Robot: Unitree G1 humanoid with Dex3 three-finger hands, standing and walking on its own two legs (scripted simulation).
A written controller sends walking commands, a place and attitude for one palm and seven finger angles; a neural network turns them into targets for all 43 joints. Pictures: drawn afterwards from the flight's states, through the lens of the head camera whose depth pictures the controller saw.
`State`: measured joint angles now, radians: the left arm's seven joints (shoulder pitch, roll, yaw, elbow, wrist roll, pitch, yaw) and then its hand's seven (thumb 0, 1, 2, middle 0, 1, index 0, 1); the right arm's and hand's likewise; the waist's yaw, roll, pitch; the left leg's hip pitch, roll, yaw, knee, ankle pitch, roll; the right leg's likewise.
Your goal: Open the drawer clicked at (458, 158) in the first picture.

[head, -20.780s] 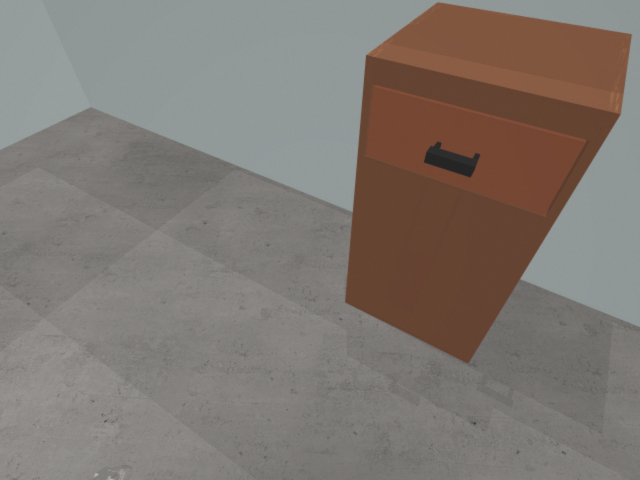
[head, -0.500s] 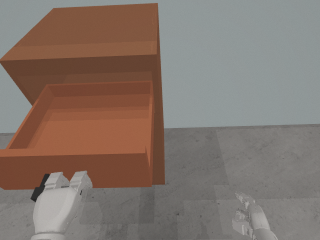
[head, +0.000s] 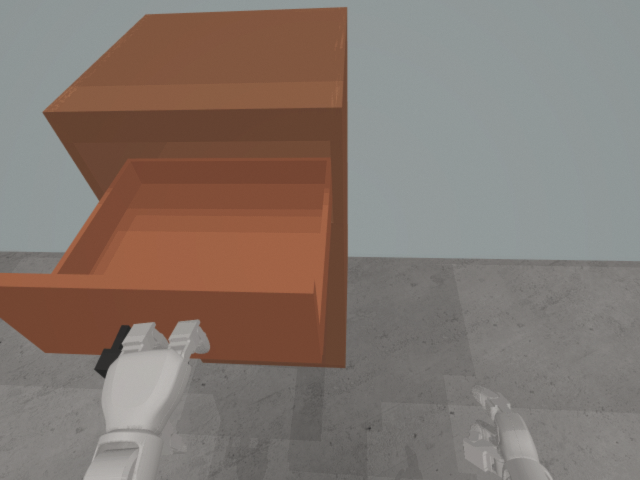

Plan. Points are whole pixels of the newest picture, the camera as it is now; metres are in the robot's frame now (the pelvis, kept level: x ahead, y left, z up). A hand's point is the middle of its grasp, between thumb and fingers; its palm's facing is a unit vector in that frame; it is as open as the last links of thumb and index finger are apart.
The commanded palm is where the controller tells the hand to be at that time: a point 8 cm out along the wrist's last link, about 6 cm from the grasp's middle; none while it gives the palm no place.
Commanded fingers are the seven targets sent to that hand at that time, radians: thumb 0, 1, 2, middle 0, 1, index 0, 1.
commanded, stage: lift the hand off the handle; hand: left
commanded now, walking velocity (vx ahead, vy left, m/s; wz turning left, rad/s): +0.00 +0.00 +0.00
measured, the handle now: (149, 348) +0.25 +0.26 +0.03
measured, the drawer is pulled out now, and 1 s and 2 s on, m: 0.29 0.28 0.28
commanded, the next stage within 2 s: draw the hand back to the body in 1.66 s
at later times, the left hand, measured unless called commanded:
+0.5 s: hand (176, 377) +0.23 +0.22 +0.01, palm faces +0.03 -0.09 -1.00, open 13.5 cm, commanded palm +0.20 +0.21 +0.08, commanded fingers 0.00 -0.50 0.30 -0.30 -1.20 -0.30 -1.20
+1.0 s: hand (145, 350) +0.22 +0.22 +0.09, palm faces +0.09 -0.12 -0.99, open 13.8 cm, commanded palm +0.19 +0.22 +0.15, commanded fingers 0.00 -0.50 0.30 -0.30 -1.20 -0.30 -1.20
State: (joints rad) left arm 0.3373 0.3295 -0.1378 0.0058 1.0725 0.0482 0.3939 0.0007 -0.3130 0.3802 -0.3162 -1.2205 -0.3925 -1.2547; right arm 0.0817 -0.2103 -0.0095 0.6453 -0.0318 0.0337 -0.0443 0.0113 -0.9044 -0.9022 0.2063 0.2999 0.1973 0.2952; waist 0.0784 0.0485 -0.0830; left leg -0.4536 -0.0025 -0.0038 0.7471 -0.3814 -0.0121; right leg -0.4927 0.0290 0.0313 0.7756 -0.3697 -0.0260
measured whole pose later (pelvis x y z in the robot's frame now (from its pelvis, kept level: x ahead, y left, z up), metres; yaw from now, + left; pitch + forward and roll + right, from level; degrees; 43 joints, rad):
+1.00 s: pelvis +0.01 +0.00 +0.02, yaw +0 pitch +0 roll +1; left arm 0.34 0.39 -0.12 -0.26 0.98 0.13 0.18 0.00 -0.50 0.30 -0.32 -1.20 -0.33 -1.20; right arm 0.06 -0.23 0.01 0.63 -0.02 0.07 -0.02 0.01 -0.91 -0.90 0.20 0.30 0.20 0.30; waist 0.11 0.09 -0.05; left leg -0.25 -0.01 -0.01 0.57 -0.32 0.00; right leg -0.28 0.02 0.03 0.60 -0.32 -0.02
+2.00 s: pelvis +0.00 +0.00 +0.03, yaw +1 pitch -4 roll +0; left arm 0.21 0.51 -0.03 -0.39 0.87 0.15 -0.02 0.00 -0.50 0.30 -0.32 -1.20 -0.32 -1.20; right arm 0.05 -0.24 0.05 0.64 0.01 0.10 0.01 0.01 -0.91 -0.90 0.20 0.30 0.20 0.29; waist 0.11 0.12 0.00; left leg -0.12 0.00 -0.02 0.42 -0.23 -0.01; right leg -0.15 0.02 0.02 0.44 -0.22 -0.02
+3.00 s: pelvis +0.03 +0.01 +0.03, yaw +1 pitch -4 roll +0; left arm 0.51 0.33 0.29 -0.50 -0.06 -0.11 0.09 0.00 0.31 0.65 -0.25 -0.67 -0.25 -0.67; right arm 0.18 -0.21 0.02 0.64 -0.01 -0.14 -0.07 0.01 -0.90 -0.90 0.21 0.30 0.20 0.30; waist 0.06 0.06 0.02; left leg -0.09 0.01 -0.03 0.43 -0.27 -0.01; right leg -0.10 0.03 0.01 0.41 -0.24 -0.02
